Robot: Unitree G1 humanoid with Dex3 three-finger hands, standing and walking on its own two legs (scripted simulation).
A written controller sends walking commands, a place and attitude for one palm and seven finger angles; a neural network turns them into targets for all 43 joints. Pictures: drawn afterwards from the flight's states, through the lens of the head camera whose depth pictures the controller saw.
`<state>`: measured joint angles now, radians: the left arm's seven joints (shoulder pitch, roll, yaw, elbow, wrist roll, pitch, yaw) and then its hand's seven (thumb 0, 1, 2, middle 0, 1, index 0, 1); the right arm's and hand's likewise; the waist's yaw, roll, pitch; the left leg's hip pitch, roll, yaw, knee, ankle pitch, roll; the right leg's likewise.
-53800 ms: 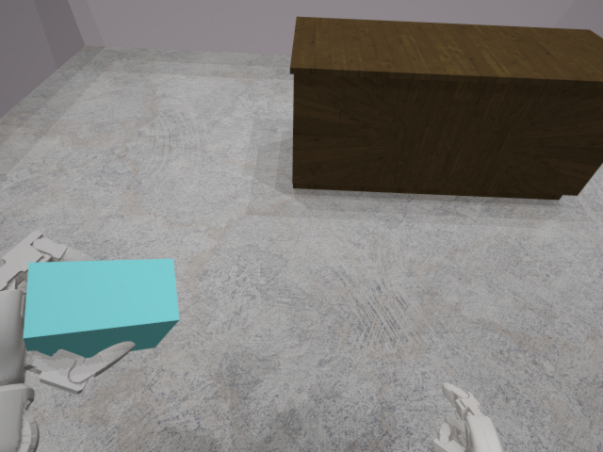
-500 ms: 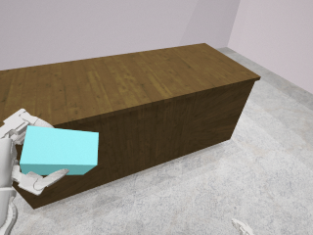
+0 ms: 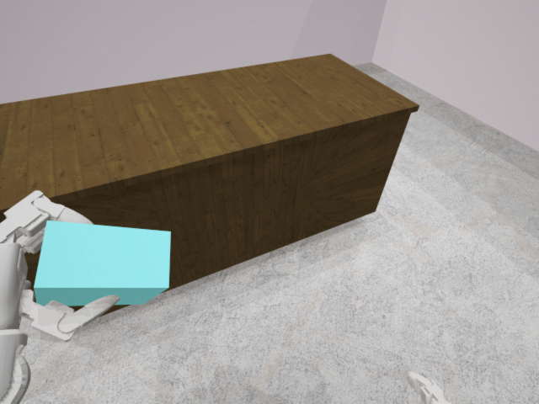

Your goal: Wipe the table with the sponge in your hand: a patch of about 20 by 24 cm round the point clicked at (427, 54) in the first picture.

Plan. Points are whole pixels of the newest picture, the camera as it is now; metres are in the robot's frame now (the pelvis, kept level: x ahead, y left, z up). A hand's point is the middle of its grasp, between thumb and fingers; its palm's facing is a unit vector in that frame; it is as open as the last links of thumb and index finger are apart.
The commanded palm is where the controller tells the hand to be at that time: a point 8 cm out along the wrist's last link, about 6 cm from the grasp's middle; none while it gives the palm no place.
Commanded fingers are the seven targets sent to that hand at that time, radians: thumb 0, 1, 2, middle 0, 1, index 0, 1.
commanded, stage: stop stepping back and stand still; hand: left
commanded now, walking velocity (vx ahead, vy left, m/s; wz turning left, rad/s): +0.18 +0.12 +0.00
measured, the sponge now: (121, 270) +0.23 +0.19 +0.15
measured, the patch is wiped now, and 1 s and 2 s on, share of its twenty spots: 1.00 1.00 1.00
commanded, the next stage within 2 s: stand and wait in 1.14 s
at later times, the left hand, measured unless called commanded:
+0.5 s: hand (48, 291) +0.18 +0.24 +0.19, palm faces +0.41 -0.85 -0.33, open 10.5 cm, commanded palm +0.14 +0.28 +0.21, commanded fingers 0.00 0.10 1.30 -1.20 -1.60 -1.20 -1.60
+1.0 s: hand (47, 261) +0.22 +0.26 +0.18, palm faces +0.41 -0.85 -0.33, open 10.5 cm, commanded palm +0.17 +0.30 +0.21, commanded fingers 0.00 0.10 1.30 -1.20 -1.60 -1.20 -1.60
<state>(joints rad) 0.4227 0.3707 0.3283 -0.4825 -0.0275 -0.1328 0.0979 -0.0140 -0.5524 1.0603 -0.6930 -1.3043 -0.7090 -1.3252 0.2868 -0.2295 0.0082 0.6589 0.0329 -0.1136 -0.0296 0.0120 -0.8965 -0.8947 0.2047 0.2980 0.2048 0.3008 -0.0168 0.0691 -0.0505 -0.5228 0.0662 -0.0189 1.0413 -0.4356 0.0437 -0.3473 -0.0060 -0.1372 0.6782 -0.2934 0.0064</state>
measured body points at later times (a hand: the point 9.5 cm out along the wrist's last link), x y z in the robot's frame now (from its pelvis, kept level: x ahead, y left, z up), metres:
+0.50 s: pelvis -0.02 +0.00 +0.01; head -0.04 +0.01 +0.46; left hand +0.15 +0.28 +0.21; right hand +0.14 -0.24 -0.07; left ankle +0.01 +0.12 -0.71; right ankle +0.04 -0.11 -0.71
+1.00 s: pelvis +0.01 +0.02 +0.03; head +0.00 +0.03 +0.48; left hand +0.19 +0.31 +0.20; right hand +0.20 -0.21 -0.03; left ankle +0.02 +0.13 -0.71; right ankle +0.04 -0.11 -0.71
